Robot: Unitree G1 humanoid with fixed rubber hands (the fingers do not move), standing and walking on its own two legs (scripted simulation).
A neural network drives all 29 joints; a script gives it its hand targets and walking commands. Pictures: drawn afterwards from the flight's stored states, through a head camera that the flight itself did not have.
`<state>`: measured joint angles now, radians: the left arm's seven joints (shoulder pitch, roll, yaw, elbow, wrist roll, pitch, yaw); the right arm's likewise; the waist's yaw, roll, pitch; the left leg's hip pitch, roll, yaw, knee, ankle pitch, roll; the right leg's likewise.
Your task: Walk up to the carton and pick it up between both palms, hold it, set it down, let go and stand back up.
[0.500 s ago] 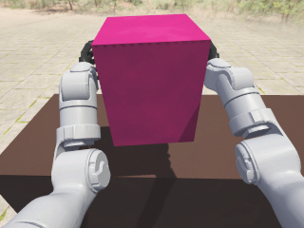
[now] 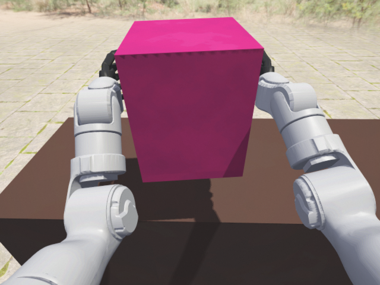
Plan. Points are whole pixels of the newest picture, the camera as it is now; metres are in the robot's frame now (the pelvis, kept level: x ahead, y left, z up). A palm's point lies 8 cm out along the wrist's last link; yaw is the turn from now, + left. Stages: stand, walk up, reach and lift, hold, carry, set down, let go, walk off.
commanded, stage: hold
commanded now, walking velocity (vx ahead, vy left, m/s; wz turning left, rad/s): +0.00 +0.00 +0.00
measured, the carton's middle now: (188, 98) +0.38 +0.00 +0.27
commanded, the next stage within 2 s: set down in 0.48 s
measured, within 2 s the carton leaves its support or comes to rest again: neither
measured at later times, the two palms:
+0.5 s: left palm (109, 88) +0.37 +0.15 +0.30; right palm (262, 84) +0.37 -0.15 +0.30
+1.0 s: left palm (110, 96) +0.39 +0.15 +0.28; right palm (251, 102) +0.39 -0.14 +0.25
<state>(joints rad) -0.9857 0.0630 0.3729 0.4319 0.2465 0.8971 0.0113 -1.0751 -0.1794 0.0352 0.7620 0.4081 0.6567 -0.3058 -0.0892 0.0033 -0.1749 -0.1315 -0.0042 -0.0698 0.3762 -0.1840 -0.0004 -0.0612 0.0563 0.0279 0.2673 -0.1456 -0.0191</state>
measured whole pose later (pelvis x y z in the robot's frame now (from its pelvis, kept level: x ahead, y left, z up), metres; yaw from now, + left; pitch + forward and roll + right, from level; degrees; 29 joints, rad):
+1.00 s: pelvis +0.01 -0.01 +0.00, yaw +1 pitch -9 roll -1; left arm -0.93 0.02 0.41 0.41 0.38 0.67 -0.05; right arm -0.96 -0.05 -0.08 0.85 0.19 0.29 -0.21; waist -0.11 -0.07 -0.02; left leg 0.01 -0.01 -0.08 0.34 -0.18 0.00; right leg 0.08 0.05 0.00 0.24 -0.16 -0.02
